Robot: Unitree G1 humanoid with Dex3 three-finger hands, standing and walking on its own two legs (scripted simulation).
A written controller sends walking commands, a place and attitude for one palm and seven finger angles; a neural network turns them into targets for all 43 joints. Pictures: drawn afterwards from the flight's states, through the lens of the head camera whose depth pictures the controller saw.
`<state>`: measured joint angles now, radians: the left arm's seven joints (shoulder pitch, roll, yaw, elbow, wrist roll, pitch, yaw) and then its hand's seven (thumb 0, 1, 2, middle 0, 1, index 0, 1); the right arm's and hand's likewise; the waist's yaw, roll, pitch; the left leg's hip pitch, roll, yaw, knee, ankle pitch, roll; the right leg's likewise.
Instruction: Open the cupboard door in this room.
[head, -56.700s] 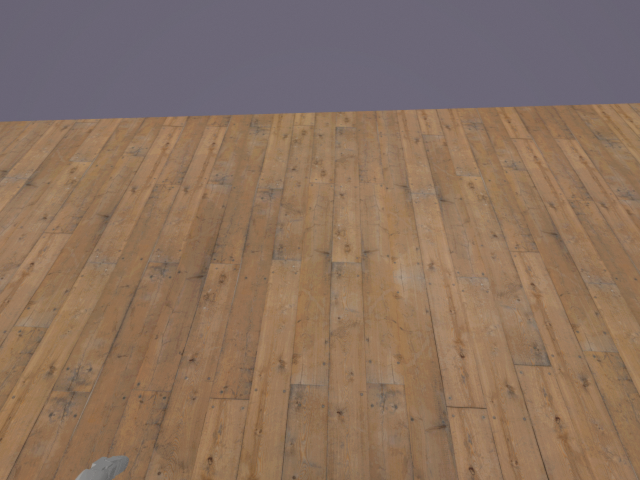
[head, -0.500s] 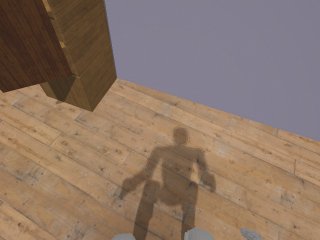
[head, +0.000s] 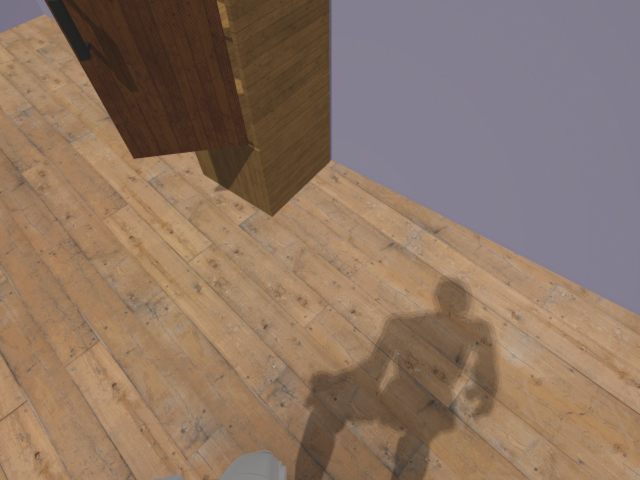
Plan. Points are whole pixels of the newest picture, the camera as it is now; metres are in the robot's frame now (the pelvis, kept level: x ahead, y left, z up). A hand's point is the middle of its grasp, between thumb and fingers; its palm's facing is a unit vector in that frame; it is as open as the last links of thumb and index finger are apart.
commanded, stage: turn to face it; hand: left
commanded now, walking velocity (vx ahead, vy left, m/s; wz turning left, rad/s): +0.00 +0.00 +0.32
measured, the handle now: (72, 25) +0.98 +0.61 +0.04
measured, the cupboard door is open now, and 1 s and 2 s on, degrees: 46 46 46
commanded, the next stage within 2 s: take the last steps up to it in 0.24 s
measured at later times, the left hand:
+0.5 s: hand out of the picture +0.06 +0.21 -0.17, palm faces +0.20 -0.95 -0.26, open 7.4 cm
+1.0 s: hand out of the picture +0.05 +0.28 -0.19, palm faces +0.34 -0.92 -0.20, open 7.4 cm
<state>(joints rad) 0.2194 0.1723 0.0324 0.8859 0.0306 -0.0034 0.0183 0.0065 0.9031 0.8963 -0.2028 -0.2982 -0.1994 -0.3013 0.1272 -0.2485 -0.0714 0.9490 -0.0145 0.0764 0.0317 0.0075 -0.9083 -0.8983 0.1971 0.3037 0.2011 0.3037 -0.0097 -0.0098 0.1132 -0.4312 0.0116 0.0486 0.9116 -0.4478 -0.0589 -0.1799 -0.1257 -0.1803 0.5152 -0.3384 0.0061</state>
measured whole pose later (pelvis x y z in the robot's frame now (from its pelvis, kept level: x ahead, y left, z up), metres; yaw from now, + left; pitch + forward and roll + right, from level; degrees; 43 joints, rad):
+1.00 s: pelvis +0.13 +0.11 -0.01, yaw +16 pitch +0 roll +1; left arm 0.31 0.20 0.07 1.10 0.03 0.01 0.00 0.01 0.91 0.90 -0.20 -0.30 -0.20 -0.30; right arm 0.16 -0.16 -0.03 0.98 -0.03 -0.05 0.00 0.00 -0.91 -0.90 0.20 0.30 0.20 0.30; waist 0.04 -0.05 0.09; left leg -0.31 0.01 0.16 0.57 -0.27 0.05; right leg -0.42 -0.15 -0.06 1.19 -0.43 0.01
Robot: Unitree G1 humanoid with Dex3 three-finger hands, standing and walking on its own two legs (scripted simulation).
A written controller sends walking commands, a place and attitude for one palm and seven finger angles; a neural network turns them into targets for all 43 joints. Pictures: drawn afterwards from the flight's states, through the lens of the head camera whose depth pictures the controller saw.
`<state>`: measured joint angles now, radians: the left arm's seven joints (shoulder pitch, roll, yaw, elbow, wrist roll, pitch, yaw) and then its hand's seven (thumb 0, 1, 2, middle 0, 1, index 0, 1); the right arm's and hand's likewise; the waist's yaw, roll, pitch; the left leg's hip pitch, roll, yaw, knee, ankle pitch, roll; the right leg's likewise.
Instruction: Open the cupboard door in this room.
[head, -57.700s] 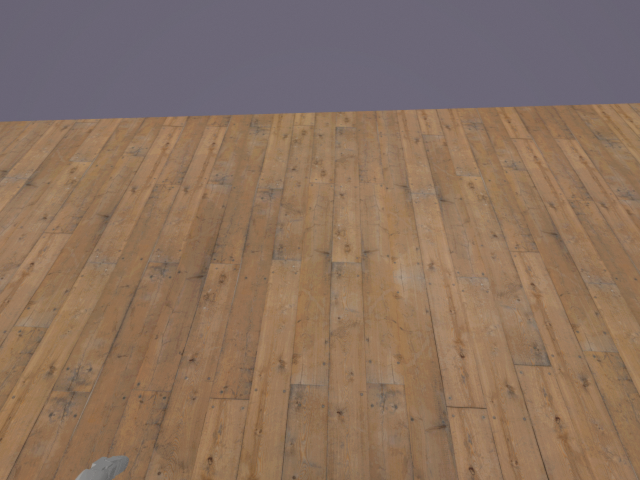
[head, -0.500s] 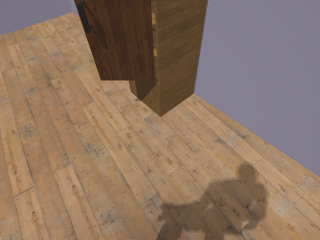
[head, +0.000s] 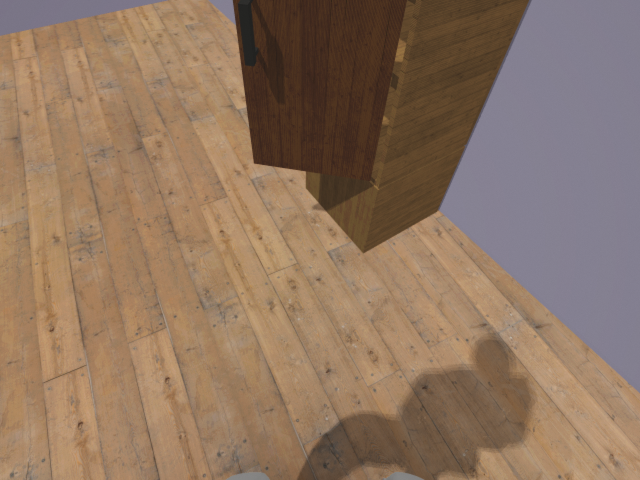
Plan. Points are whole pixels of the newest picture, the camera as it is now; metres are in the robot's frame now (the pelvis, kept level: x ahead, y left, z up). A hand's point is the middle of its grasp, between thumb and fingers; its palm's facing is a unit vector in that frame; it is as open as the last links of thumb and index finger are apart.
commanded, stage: take the last steps up to it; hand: left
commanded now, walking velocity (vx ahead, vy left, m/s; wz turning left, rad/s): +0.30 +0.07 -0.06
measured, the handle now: (250, 30) +0.96 +0.25 +0.05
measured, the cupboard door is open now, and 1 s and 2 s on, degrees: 46 46 46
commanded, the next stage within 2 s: come to a stop and stand still in 0.72 s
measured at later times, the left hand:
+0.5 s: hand (225, 372) +0.27 +0.17 -0.14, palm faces +0.05 -0.97 -0.23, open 7.2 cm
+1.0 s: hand (201, 315) +0.37 +0.24 -0.17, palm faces +0.05 -0.99 -0.16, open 7.4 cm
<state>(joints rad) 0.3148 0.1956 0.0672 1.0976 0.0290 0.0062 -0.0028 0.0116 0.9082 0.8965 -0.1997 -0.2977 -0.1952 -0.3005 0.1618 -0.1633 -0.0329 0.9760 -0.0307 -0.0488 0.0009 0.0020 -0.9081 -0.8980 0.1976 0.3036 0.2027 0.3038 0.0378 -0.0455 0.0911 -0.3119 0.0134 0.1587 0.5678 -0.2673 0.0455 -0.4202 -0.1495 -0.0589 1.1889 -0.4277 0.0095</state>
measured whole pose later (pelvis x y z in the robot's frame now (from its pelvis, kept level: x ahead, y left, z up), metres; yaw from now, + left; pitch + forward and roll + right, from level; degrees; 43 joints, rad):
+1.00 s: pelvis +0.35 +0.07 +0.01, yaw -1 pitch +0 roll +0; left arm 0.23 0.17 0.04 1.06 0.02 0.01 0.02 0.01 0.91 0.90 -0.20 -0.30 -0.19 -0.30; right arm 0.16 -0.16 -0.02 1.03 -0.02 -0.03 -0.04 -0.01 -0.95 -0.90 0.20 0.30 0.21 0.30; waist 0.03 -0.04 0.07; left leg -0.27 0.00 0.16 0.46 -0.20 0.07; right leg -0.43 -0.07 -0.04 0.92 -0.40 0.02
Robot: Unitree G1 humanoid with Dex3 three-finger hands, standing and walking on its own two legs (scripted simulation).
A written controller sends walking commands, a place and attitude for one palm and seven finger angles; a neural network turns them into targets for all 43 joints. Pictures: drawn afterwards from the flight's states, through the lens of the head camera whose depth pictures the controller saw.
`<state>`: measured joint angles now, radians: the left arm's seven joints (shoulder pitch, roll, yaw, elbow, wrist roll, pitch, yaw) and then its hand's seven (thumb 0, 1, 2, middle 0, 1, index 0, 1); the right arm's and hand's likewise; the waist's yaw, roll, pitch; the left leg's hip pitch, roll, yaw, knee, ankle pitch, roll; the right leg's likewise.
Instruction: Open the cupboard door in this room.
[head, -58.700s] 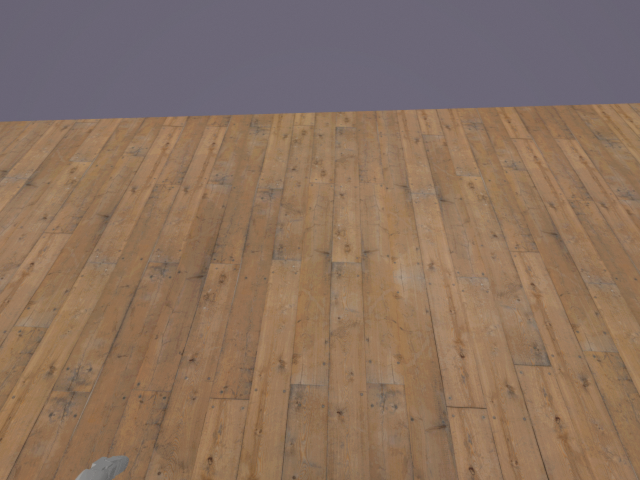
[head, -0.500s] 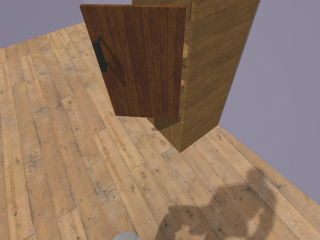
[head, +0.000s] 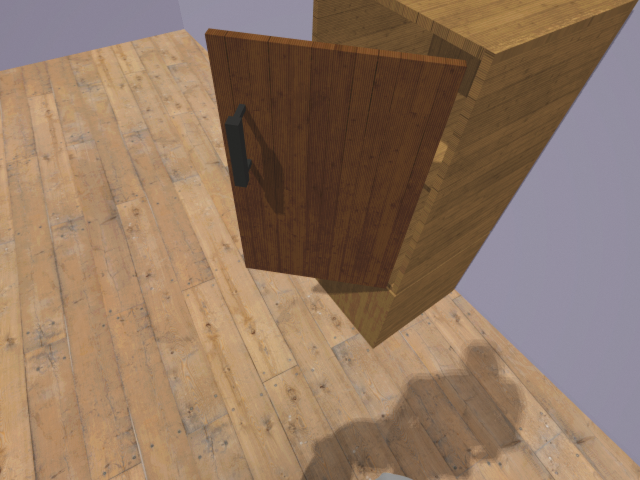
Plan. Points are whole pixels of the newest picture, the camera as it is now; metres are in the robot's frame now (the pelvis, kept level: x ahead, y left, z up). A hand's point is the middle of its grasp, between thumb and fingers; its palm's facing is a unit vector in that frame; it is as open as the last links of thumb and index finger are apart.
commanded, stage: come to a stop and stand still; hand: left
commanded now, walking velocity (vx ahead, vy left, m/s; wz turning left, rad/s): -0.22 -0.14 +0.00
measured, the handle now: (241, 146) +0.60 +0.19 +0.04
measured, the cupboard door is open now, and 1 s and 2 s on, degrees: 46 46 46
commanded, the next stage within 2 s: look again from close up in 1.12 s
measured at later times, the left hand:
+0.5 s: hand out of the picture +0.08 +0.14 -0.16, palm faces +0.02 -0.97 -0.24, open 7.4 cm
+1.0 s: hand out of the picture -0.02 +0.20 -0.17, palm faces +0.00 -0.97 -0.25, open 7.4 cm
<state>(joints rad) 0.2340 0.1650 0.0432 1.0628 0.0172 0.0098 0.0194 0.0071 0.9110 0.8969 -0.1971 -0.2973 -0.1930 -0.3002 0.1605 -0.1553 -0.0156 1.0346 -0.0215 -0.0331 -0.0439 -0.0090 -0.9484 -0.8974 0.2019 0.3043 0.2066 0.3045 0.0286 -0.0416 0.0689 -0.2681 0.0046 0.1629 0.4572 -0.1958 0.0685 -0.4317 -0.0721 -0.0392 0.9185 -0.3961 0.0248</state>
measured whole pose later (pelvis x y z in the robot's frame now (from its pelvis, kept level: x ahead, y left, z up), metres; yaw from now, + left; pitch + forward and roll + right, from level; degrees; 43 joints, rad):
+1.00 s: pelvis -0.03 +0.01 +0.00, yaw -2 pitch -1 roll +0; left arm 0.33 0.19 0.00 1.00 0.03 0.02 0.02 0.01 0.91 0.90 -0.20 -0.30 -0.20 -0.30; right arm 0.23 -0.19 -0.01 0.94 -0.02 0.00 0.00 0.00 -0.92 -0.90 0.20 0.30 0.21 0.30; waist 0.02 0.02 0.00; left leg -0.26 -0.03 0.10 0.51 -0.24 0.06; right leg -0.27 -0.08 0.01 0.53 -0.25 0.04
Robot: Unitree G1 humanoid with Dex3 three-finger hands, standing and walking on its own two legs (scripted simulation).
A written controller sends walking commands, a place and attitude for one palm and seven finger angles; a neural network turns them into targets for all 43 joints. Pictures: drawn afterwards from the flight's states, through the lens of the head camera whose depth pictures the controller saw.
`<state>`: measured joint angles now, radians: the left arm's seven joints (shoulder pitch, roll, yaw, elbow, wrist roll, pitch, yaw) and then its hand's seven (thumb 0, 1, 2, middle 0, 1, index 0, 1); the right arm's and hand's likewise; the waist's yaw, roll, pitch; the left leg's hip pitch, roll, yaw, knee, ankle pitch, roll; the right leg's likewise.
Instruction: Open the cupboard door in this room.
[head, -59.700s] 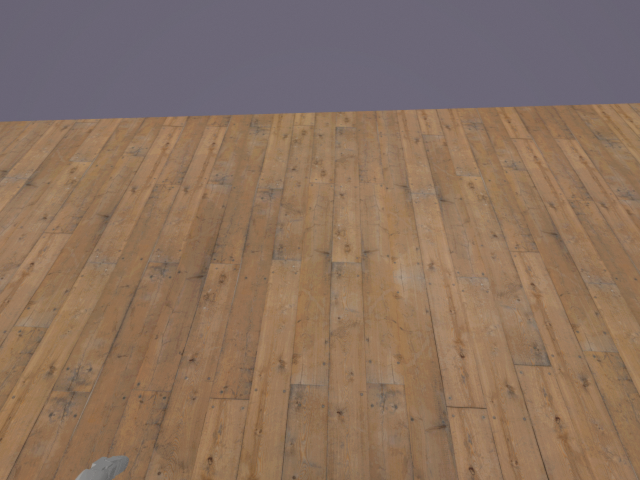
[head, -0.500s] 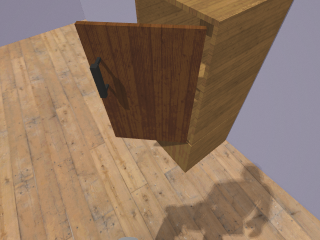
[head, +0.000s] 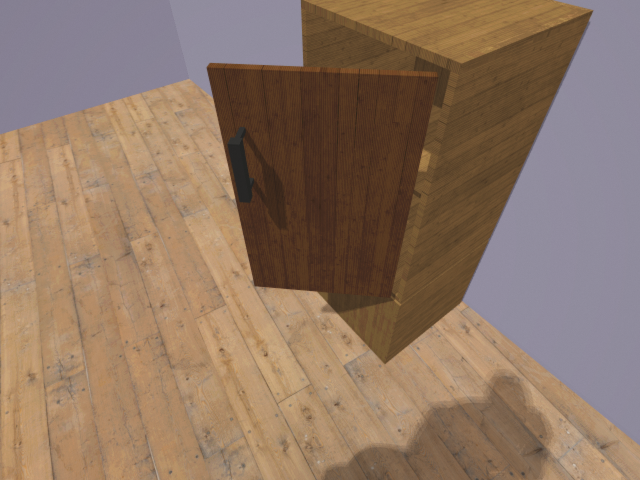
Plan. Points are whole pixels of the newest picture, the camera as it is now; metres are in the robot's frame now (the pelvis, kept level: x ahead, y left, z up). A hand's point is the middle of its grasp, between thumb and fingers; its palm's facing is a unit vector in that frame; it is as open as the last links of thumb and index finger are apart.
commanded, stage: come to a stop and stand still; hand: left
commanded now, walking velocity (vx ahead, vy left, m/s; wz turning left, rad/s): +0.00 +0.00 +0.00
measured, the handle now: (243, 165) +0.63 +0.20 +0.05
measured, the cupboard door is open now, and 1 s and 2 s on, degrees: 46 46 46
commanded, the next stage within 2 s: look again from close up in 0.12 s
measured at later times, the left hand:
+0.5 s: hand out of the picture +0.00 +0.14 -0.17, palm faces +0.01 -0.98 -0.18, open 7.4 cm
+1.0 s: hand out of the picture -0.01 +0.13 -0.17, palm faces +0.06 -0.99 -0.15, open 7.4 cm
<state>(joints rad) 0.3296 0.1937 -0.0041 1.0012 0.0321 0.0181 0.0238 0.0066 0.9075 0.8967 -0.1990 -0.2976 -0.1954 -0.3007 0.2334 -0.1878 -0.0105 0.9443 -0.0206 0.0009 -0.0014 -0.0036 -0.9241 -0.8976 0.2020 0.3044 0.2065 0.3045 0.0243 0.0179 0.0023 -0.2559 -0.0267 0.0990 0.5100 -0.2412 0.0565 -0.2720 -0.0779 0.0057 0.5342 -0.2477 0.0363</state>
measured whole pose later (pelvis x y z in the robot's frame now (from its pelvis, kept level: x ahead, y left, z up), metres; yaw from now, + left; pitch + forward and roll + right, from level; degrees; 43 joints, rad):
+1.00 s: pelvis +0.01 -0.03 +0.00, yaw +1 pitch -1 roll +0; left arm 0.34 0.13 0.01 1.08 0.03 -0.01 0.02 0.01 0.91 0.90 -0.20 -0.30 -0.20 -0.30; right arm 0.33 -0.14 0.00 1.11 -0.02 0.00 -0.01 0.00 -0.91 -0.90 0.20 0.30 0.20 0.30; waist 0.01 -0.01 0.00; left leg -0.23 0.02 0.06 0.49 -0.25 0.01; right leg -0.23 -0.03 -0.03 0.48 -0.24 0.00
